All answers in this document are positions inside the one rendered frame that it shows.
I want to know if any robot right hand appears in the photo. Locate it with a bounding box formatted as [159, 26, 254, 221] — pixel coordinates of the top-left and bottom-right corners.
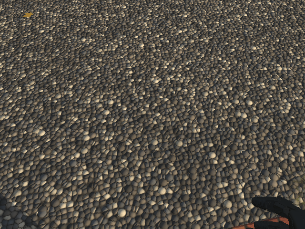
[246, 196, 305, 229]

